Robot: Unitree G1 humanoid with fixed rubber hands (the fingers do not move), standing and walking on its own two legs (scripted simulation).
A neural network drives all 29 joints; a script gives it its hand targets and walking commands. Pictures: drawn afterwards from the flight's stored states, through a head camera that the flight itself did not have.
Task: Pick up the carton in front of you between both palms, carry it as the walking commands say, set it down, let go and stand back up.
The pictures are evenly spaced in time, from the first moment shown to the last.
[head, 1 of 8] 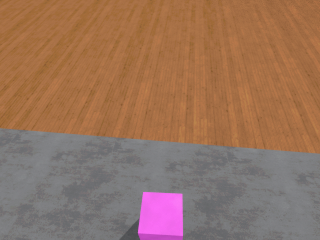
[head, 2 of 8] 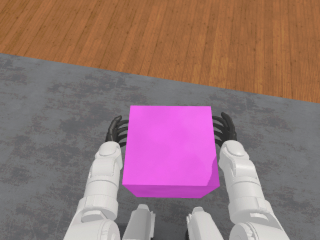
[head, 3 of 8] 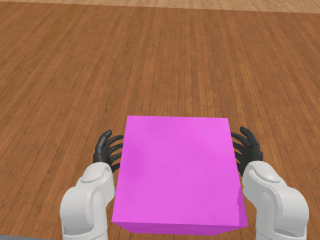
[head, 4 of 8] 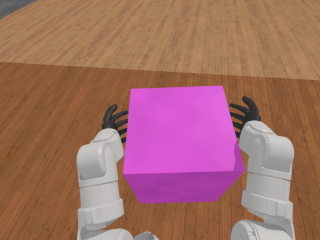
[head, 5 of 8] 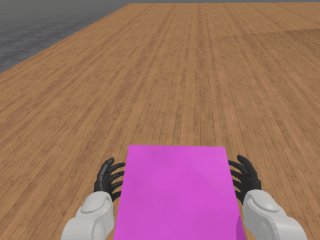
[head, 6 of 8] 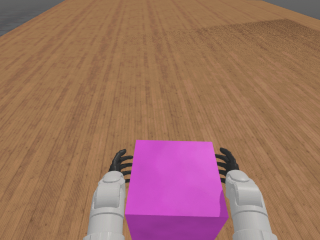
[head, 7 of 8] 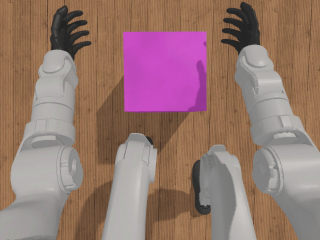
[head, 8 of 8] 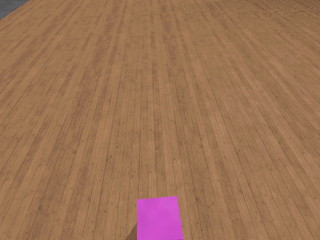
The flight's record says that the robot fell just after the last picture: no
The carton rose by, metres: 1.05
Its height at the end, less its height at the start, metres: +0.34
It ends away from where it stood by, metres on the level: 5.25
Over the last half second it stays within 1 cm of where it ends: yes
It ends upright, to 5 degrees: yes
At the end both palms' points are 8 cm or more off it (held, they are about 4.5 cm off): yes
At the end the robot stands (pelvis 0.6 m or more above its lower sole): yes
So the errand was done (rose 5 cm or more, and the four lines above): yes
